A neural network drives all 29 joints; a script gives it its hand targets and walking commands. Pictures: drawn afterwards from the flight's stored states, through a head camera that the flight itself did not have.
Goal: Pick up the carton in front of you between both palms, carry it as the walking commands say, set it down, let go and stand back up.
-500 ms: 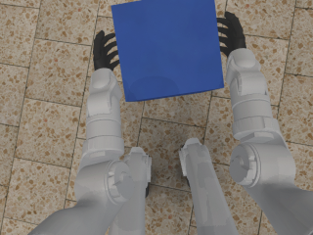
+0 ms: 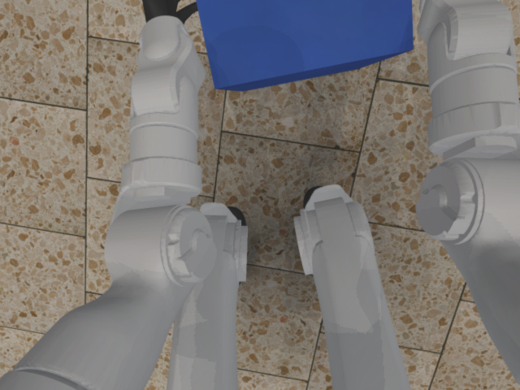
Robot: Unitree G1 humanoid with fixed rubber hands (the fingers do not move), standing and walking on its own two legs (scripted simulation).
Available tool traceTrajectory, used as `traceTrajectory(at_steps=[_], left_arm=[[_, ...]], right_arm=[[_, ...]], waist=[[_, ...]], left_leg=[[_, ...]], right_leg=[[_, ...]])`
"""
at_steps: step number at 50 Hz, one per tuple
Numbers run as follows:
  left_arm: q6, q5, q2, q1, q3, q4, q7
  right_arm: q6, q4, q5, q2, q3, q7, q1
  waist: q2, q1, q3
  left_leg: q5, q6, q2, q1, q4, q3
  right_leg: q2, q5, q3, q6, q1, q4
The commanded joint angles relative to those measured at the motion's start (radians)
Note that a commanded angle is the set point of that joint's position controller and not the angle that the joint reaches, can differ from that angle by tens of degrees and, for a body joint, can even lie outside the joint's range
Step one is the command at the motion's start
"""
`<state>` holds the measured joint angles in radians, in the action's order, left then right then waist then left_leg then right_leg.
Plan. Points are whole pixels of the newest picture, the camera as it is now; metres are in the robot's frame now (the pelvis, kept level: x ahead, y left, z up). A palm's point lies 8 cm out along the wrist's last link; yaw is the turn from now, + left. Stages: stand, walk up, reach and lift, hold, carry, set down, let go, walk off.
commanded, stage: set down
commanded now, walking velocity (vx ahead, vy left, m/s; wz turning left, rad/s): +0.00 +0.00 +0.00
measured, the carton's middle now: out of the picture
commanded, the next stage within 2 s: none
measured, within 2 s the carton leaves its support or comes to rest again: rests again in 0.50 s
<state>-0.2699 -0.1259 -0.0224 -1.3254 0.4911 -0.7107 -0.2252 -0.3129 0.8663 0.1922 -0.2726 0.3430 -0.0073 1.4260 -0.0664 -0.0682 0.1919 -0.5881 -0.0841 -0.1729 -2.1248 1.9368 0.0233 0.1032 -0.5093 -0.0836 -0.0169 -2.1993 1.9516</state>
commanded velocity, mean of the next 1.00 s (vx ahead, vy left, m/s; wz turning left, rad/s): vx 0.00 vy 0.00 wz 0.00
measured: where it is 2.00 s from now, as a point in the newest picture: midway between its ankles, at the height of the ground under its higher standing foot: (278, 255)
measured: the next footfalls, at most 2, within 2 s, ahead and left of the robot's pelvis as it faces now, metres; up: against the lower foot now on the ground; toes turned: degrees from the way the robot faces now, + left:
none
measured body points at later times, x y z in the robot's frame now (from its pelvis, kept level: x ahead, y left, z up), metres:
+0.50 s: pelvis +0.00 +0.00 -0.05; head +0.37 -0.06 +0.19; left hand +0.56 +0.05 -0.23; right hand +0.55 -0.25 -0.22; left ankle +0.10 +0.12 -0.41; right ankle +0.11 -0.11 -0.41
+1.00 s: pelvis -0.01 +0.00 -0.07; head +0.36 -0.06 +0.17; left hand +0.57 +0.05 -0.24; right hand +0.55 -0.26 -0.24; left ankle +0.10 +0.12 -0.41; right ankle +0.11 -0.11 -0.41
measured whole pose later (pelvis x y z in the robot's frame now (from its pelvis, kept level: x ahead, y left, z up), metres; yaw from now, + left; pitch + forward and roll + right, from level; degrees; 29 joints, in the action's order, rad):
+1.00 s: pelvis -0.01 +0.00 -0.07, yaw +1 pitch +31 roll +3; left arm -0.19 -0.05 0.10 -1.51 0.42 -0.95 -0.13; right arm -0.25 1.07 0.10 -0.42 0.29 -0.13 1.57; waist -0.08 -0.09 0.49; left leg -0.64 -0.08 -0.20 -2.14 2.22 0.02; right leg 0.02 -0.59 -0.02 0.02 -2.19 2.23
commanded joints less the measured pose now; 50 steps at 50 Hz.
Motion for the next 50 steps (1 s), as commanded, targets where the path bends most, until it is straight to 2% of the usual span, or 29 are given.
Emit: traceTrajectory(at_steps=[1, 5, 7, 9, 13, 19, 23, 29, 36, 40, 50], left_arm=[[0.038, 0.153, -0.764, -0.757, -0.5, 0.042, 0.23], [0.045, 0.194, -0.744, -0.794, -0.527, 0.048, 0.235], [0.05, 0.203, -0.734, -0.811, -0.536, 0.054, 0.238], [0.056, 0.217, -0.745, -0.81, -0.553, 0.054, 0.239], [0.066, 0.25, -0.755, -0.805, -0.589, 0.043, 0.24], [0.065, 0.213, -0.75, -0.75, -0.532, -0.029, 0.25], [0.069, 0.208, -0.738, -0.764, -0.511, -0.046, 0.244], [0.077, 0.237, -0.695, -0.829, -0.524, -0.061, 0.23], [0.071, 0.195, -0.638, -0.76, -0.445, -0.159, 0.249], [0.07, 0.176, -0.623, -0.721, -0.412, -0.199, 0.266], [0.043, 0.097, -0.532, -0.615, -0.321, -0.282, 0.292]], right_arm=[[0.032, -0.028, -0.17, 0.853, -0.395, -0.262, 0.524], [0.04, -0.04, -0.209, 0.834, -0.434, -0.256, 0.569], [0.049, -0.07, -0.238, 0.827, -0.443, -0.259, 0.606], [0.06, -0.08, -0.265, 0.816, -0.457, -0.257, 0.619], [0.069, -0.052, -0.291, 0.816, -0.459, -0.247, 0.585], [0.071, 0.051, -0.234, 0.805, -0.378, -0.276, 0.509], [0.08, 0.047, -0.226, 0.768, -0.357, -0.292, 0.555], [0.094, 0.032, -0.243, 0.693, -0.349, -0.297, 0.634], [0.089, 0.103, -0.217, 0.664, -0.322, -0.31, 0.598], [0.088, 0.134, -0.204, 0.659, -0.304, -0.314, 0.561], [0.06, 0.207, -0.135, 0.594, -0.241, -0.324, 0.474]], waist=[[0.098, -0.058, -1.279], [0.116, -0.057, -1.274], [0.09, -0.062, -1.237], [0.064, -0.065, -1.234], [0.054, -0.081, -1.237], [0.005, -0.093, -1.03], [-0.026, -0.109, -0.977], [-0.057, -0.132, -0.932], [-0.019, -0.096, -0.754], [-0.024, -0.082, -0.677], [-0.018, -0.054, -0.48]], left_leg=[[0.277, 0.031, -0.041, 0.467, -0.044, -0.131], [0.286, 0.035, -0.04, 0.408, 0.017, -0.139], [0.295, 0.042, -0.038, 0.402, 0.04, -0.14], [0.319, 0.041, -0.039, 0.367, 0.059, -0.143], [0.332, 0.037, -0.039, 0.325, 0.081, -0.144], [0.318, 0.041, -0.043, 0.332, 0.088, -0.12], [0.313, 0.044, -0.043, 0.387, 0.095, -0.101], [0.276, 0.047, -0.037, 0.435, 0.108, -0.087], [0.2, 0.058, -0.036, 0.347, 0.118, -0.089], [0.181, 0.062, -0.035, 0.297, 0.126, -0.096], [0.066, 0.072, -0.021, 0.21, 0.131, -0.097]], right_leg=[[-0.006, 0.41, 0.112, -0.013, 0.823, -0.095], [-0.012, 0.476, 0.096, -0.011, 0.883, -0.04], [-0.008, 0.485, 0.09, -0.006, 0.84, -0.028], [-0.008, 0.552, 0.074, 0.002, 0.877, -0.005], [-0.009, 0.653, 0.052, 0.008, 0.964, 0.028], [-0.008, 0.485, 0.078, 0.026, 0.706, 0.038], [-0.013, 0.403, 0.094, 0.037, 0.578, 0.048], [-0.024, 0.328, 0.099, 0.048, 0.516, 0.061], [-0.028, 0.258, 0.084, 0.055, 0.49, 0.069], [-0.028, 0.255, 0.07, 0.057, 0.484, 0.075], [-0.034, 0.129, 0.052, 0.064, 0.416, 0.071]])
